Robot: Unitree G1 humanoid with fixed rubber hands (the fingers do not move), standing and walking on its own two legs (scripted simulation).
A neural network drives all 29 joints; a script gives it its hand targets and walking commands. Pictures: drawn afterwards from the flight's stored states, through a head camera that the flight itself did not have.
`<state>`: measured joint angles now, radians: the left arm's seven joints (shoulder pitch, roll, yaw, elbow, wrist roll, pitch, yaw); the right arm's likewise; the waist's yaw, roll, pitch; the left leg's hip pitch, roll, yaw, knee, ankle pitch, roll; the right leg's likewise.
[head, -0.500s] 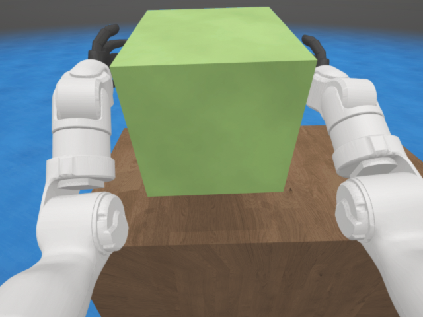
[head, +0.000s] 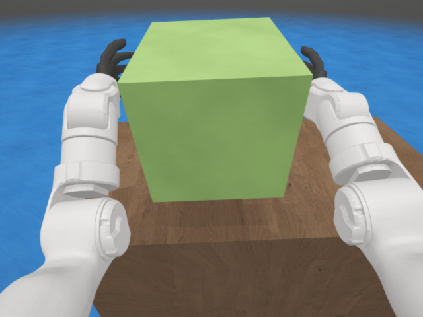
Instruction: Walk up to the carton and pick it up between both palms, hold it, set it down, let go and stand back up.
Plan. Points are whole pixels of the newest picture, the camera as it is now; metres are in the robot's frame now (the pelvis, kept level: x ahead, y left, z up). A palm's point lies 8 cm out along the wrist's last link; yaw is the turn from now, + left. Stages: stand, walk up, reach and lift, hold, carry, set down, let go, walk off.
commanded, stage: set down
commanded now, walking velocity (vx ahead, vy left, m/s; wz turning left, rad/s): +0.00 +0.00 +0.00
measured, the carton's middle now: (213, 105) +0.47 -0.01 +0.25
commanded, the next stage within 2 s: none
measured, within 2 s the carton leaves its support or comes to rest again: neither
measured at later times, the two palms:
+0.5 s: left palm (120, 94) +0.43 +0.15 +0.29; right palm (313, 99) +0.41 -0.19 +0.28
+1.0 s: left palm (126, 102) +0.45 +0.15 +0.27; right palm (307, 109) +0.43 -0.19 +0.26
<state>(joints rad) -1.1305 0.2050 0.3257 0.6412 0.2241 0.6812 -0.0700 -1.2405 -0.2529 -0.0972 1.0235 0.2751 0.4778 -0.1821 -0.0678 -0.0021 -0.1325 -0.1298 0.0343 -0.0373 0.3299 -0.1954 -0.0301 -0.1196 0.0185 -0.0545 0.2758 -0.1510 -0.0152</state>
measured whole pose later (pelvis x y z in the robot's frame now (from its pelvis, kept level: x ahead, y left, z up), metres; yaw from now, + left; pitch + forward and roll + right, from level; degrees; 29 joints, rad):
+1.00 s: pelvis +0.01 +0.00 +0.00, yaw +0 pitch +1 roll -1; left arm -1.13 0.19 0.33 0.89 0.22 0.45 -0.04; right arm -1.20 -0.20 -0.28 1.16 0.05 0.31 -0.13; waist -0.08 0.00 -0.12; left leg -0.13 0.03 -0.04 0.33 -0.21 -0.02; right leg -0.12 0.01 -0.05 0.28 -0.17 0.00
